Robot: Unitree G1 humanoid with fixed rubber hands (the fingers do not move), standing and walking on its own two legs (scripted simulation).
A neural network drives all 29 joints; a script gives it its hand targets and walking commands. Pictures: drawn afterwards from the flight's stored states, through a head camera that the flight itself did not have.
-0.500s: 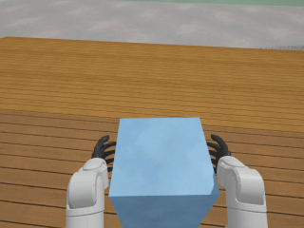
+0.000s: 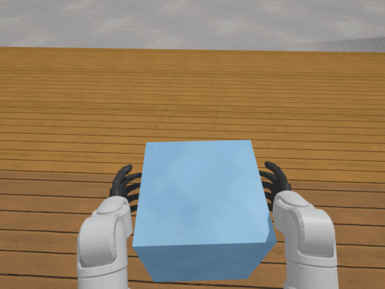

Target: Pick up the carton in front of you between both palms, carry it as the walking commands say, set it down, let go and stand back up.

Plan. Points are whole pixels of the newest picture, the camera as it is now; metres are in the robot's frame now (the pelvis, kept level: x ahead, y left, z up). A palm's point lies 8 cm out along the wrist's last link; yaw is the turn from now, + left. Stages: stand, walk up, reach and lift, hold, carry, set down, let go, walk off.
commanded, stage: carry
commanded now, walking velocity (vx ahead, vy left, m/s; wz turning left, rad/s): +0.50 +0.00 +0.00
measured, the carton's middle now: (199, 214) +0.28 -0.01 +0.01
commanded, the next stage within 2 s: none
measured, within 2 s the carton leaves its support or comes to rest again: neither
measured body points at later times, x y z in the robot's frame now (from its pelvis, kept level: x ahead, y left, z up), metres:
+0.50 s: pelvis +0.35 +0.02 -0.01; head +0.33 +0.03 +0.44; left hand +0.62 +0.18 +0.09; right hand +0.62 -0.13 +0.09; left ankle +0.47 +0.11 -0.72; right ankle +0.15 -0.08 -0.72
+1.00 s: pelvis +0.68 +0.00 -0.01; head +0.68 -0.01 +0.44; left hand +1.00 +0.16 +0.11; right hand +1.01 -0.14 +0.10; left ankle +0.48 +0.10 -0.70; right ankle +0.80 -0.07 -0.72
